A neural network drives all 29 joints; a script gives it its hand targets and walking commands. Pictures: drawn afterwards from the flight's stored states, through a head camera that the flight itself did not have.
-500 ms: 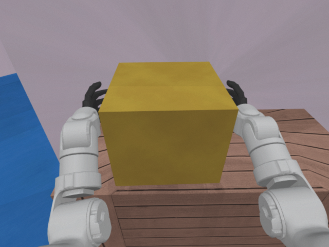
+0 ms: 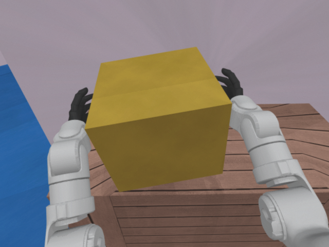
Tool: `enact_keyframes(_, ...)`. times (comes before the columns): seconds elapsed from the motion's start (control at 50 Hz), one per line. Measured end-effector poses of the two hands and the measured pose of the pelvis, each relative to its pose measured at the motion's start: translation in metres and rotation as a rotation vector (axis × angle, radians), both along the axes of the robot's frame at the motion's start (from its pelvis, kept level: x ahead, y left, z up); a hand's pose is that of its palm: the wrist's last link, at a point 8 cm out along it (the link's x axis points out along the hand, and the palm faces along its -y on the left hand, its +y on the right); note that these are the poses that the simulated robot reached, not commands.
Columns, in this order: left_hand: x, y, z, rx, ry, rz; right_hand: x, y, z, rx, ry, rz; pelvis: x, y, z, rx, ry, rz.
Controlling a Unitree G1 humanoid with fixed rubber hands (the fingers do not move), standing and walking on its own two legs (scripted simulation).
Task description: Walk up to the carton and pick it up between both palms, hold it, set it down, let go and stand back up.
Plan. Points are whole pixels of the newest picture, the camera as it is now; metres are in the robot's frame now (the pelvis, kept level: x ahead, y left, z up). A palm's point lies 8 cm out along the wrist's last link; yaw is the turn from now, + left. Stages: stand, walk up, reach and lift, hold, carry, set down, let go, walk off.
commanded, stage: hold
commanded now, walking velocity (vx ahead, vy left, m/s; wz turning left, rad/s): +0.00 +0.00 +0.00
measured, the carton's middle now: (159, 116) +0.41 +0.02 +0.16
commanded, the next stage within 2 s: none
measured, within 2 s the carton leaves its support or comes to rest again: neither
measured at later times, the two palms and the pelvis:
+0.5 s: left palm (86, 118) +0.35 +0.18 +0.21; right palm (243, 112) +0.35 -0.17 +0.21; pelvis -0.02 +0.00 +0.00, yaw +0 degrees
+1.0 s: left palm (81, 123) +0.35 +0.19 +0.20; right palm (233, 104) +0.38 -0.15 +0.21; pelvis +0.00 +0.00 +0.00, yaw +0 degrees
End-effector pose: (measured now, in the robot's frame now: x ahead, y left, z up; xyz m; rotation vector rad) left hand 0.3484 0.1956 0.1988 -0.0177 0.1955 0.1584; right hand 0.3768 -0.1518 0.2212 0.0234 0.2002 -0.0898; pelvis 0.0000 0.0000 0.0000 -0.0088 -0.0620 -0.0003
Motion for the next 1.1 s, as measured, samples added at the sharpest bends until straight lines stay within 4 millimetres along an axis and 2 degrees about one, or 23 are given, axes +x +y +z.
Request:
enact_keyframes(0.08,-0.013,0.002,0.019,-0.019,-0.083,0.026,-0.008,0.004,0.024,0.0,-0.082,0.015,-0.002,0.0,0.0,0.0,-0.002,0.0)
enact_keyframes(0.16,-0.015,-0.004,0.048,-0.026,-0.135,0.009,-0.02,-0.004,0.044,-0.021,-0.136,-0.005,-0.002,0.0,0.0,-0.001,-0.003,0.0)
enact_keyframes(0.24,-0.009,-0.018,0.063,0.006,-0.109,-0.034,-0.028,-0.019,0.041,-0.011,-0.108,-0.042,-0.005,0.0,0.0,0.0,-0.007,0.0)
enact_keyframes(0.3,-0.005,-0.024,0.058,0.045,-0.04,-0.055,-0.03,-0.025,0.024,0.001,-0.039,-0.054,-0.009,0.0,0.0,0.0,-0.012,0.0)
enact_keyframes(0.38,-0.003,-0.024,0.036,0.047,0.043,-0.063,-0.03,-0.025,0.001,-0.007,0.041,-0.055,-0.016,0.0,-0.001,0.0,-0.021,0.0)
enact_keyframes(0.48,-0.001,-0.018,0.014,0.008,0.061,-0.055,-0.027,-0.019,-0.014,-0.034,0.06,-0.049,-0.021,0.0,-0.001,0.0,-0.026,0.0)
enact_keyframes(0.54,0.0,-0.017,0.017,-0.012,0.026,-0.044,-0.024,-0.018,-0.009,-0.033,0.026,-0.047,-0.019,0.0,-0.001,0.0,-0.012,0.0)
enact_keyframes(0.68,0.006,-0.017,0.054,-0.01,-0.077,-0.039,-0.019,-0.018,0.021,-0.028,-0.075,-0.052,-0.005,0.0,0.0,0.0,0.013,0.0)
enact_keyframes(0.74,0.011,-0.018,0.061,0.005,-0.081,-0.046,-0.015,-0.019,0.025,-0.024,-0.078,-0.057,0.0,0.0,0.0,0.0,0.018,0.0)
enact_keyframes(0.82,0.018,-0.018,0.049,0.028,-0.031,-0.056,-0.008,-0.019,0.013,-0.014,-0.029,-0.058,0.001,-0.001,0.0,0.001,0.013,0.0)
enact_keyframes(0.92,0.017,-0.011,0.012,0.026,0.05,-0.042,-0.001,-0.012,-0.012,0.003,0.051,-0.042,0.0,-0.001,0.0,0.001,0.006,0.0)
enact_keyframes(0.96,0.012,-0.006,0.001,0.015,0.055,-0.029,0.0,-0.007,-0.015,0.0,0.053,-0.028,-0.001,-0.001,0.0,0.001,0.004,0.0)
enact_keyframes(1.02,0.0,0.0,-0.002,-0.003,0.009,-0.002,-0.001,0.0,-0.005,-0.002,0.005,-0.005,-0.002,0.0,0.0,0.0,0.003,0.0)
enact_keyframes(1.1,-0.011,0.002,0.02,-0.022,-0.088,0.024,-0.008,0.003,0.022,0.002,-0.091,0.009,-0.001,0.0,0.0,0.0,0.004,0.0)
